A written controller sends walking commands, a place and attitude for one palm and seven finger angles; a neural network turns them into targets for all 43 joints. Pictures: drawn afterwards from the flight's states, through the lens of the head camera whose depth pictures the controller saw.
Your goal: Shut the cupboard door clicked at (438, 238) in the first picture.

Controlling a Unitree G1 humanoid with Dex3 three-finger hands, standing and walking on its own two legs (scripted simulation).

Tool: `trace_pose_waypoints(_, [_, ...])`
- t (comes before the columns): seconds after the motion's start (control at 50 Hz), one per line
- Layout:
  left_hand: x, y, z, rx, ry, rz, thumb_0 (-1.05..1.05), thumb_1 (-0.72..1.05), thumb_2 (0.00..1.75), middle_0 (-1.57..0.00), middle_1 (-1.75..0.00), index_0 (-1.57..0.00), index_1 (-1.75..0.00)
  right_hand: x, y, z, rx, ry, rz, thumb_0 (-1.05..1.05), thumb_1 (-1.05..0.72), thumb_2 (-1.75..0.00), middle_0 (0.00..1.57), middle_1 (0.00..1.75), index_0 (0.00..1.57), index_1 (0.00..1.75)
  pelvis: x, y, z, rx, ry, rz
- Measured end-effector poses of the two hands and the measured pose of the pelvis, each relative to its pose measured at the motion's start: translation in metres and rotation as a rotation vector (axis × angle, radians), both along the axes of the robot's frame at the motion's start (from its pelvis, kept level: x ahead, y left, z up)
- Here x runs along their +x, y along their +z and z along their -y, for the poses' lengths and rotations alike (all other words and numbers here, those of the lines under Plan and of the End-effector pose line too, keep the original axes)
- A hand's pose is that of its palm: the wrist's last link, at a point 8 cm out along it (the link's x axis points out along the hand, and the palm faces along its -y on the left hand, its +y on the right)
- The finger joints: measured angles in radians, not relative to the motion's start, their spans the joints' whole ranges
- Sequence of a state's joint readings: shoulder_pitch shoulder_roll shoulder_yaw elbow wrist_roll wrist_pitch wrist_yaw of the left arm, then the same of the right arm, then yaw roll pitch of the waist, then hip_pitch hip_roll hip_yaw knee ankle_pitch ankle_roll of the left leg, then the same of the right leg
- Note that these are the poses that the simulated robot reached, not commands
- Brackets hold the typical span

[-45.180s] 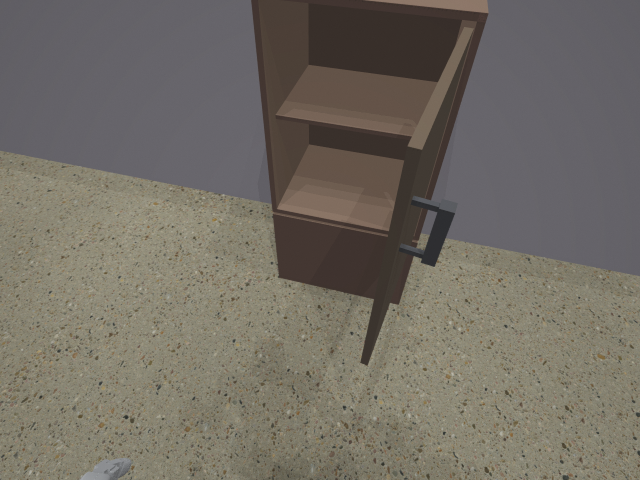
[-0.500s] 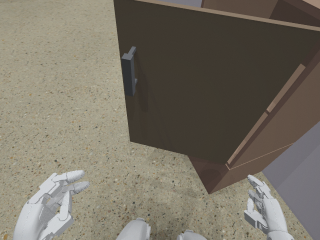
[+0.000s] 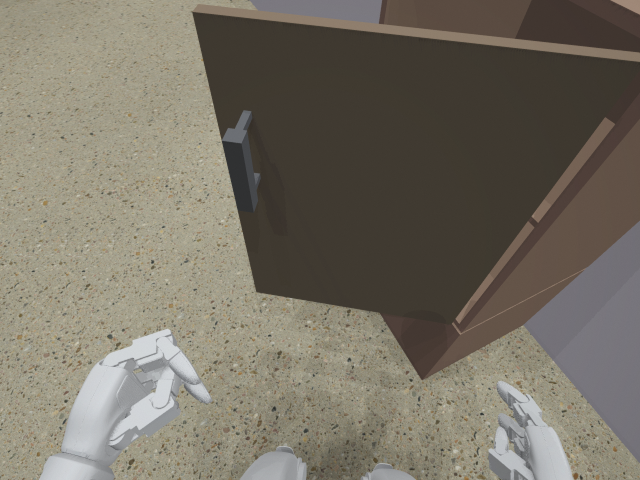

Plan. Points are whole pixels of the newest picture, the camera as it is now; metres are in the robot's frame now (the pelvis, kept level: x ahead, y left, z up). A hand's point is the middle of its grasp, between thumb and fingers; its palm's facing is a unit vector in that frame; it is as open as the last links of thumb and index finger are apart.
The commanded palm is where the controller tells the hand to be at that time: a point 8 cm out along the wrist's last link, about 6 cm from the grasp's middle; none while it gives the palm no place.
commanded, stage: raise the hand and make a fist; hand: left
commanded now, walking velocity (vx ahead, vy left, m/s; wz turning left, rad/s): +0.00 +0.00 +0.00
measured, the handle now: (246, 162) +0.48 +0.14 +0.11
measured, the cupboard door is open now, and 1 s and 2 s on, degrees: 54 54 54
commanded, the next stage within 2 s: bring the fist close to the handle in 0.88 s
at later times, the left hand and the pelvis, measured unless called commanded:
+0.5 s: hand (119, 352) +0.22 +0.20 +0.13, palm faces -0.05 -1.00 -0.08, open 3.1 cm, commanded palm +0.19 +0.25 +0.12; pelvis -0.01 +0.01 +0.03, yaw +0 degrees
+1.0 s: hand (166, 364) +0.22 +0.17 +0.11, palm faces -0.11 -0.99 -0.02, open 3.1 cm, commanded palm +0.20 +0.23 +0.12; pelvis +0.00 -0.01 +0.03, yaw +1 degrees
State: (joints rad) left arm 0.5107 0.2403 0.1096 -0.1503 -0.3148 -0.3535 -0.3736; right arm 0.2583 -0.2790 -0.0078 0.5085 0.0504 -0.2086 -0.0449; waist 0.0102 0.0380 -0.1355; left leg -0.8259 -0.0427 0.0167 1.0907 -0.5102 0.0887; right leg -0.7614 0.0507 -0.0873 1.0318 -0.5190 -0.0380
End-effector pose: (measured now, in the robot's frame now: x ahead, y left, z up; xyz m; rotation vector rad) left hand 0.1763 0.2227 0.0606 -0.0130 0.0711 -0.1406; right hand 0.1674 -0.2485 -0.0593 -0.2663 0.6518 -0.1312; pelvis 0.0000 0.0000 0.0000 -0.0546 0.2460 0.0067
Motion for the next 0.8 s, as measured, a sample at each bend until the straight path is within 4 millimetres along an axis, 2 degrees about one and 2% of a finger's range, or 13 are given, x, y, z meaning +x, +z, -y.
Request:
trace_pose_waypoints(0.06, [0.005,0.004,0.000,0.020,-0.039,-0.007,0.02,0.90,0.90,-1.03,-1.21,-1.03,-1.21,0.003,0.011,-0.005,-0.001,-0.015,0.035,0.01,-0.90,-0.90,0.20,0.30,0.21,0.30,-0.001,0.003,-0.002,0.000,-0.008,0.016])
trace_pose_waypoints(0.16, [0.008,0.042,-0.024,0.051,0.073,0.106,0.02,0.90,0.90,-1.12,-1.31,-1.12,-1.31,0.006,0.029,-0.022,0.039,-0.008,0.086,0.01,-0.90,-0.90,0.20,0.30,0.20,0.30,-0.002,0.013,-0.007,-0.005,-0.008,0.057])
trace_pose_waypoints(0.2, [0.008,0.051,-0.030,0.051,0.104,0.132,0.02,0.90,0.90,-1.16,-1.35,-1.16,-1.35,0.005,0.032,-0.029,0.055,0.011,0.096,0.01,-0.90,-0.90,0.20,0.30,0.20,0.30,-0.002,0.017,-0.009,-0.007,-0.003,0.070])
trace_pose_waypoints(0.24, [0.008,0.050,-0.030,0.043,0.102,0.117,0.02,0.90,0.90,-1.19,-1.39,-1.19,-1.39,0.004,0.033,-0.035,0.066,0.032,0.098,0.01,-0.90,-0.90,0.20,0.30,0.21,0.30,-0.004,0.019,-0.011,-0.009,0.004,0.079])
trace_pose_waypoints(0.34, [0.011,0.029,-0.019,0.029,0.025,-0.008,0.01,0.90,0.90,-1.25,-1.45,-1.25,-1.46,-0.004,0.034,-0.042,0.066,0.058,0.081,0.01,-0.90,-0.90,0.20,0.30,0.21,0.30,-0.009,0.023,-0.013,-0.007,0.008,0.096])
trace_pose_waypoints(0.4, [0.014,0.034,-0.021,0.046,0.023,-0.003,0.02,0.90,0.90,-1.27,-1.47,-1.27,-1.48,-0.011,0.036,-0.041,0.058,0.055,0.067,0.01,-0.90,-0.90,0.20,0.30,0.21,0.30,-0.009,0.026,-0.012,-0.003,0.004,0.109])
trace_pose_waypoints(0.5, [0.022,0.070,-0.035,0.082,0.087,0.136,0.02,0.90,0.90,-1.29,-1.49,-1.29,-1.49,-0.019,0.035,-0.035,0.056,0.052,0.044,0.01,-0.90,-0.90,0.20,0.30,0.21,0.30,-0.007,0.032,-0.010,0.000,0.007,0.129])
trace_pose_waypoints(0.54, [0.026,0.076,-0.037,0.079,0.095,0.155,0.02,0.90,0.90,-1.29,-1.49,-1.29,-1.50,-0.021,0.033,-0.032,0.059,0.049,0.035,0.01,-0.90,-0.90,0.20,0.30,0.21,0.30,-0.007,0.033,-0.010,0.001,0.010,0.133])
trace_pose_waypoints(0.62, [0.032,0.060,-0.029,0.046,0.053,0.052,0.01,0.90,0.90,-1.29,-1.50,-1.29,-1.50,-0.023,0.033,-0.025,0.064,0.035,0.030,0.01,-0.90,-0.90,0.20,0.30,0.21,0.30,-0.006,0.036,-0.007,0.007,0.009,0.133])
trace_pose_waypoints(0.7, [0.028,0.043,-0.015,0.030,0.014,-0.040,0.01,0.90,0.90,-1.29,-1.50,-1.29,-1.50,-0.023,0.037,-0.017,0.050,0.026,0.043,0.01,-0.90,-0.90,0.20,0.30,0.21,0.30,-0.005,0.037,-0.003,0.014,0.001,0.133])
trace_pose_waypoints(0.8, [0.023,0.057,-0.014,0.047,0.068,0.064,0.02,0.90,0.90,-1.30,-1.50,-1.29,-1.50,-0.017,0.041,-0.009,0.033,0.043,0.052,0.01,-0.90,-0.90,0.20,0.30,0.21,0.30,-0.005,0.036,0.004,0.019,0.001,0.137])
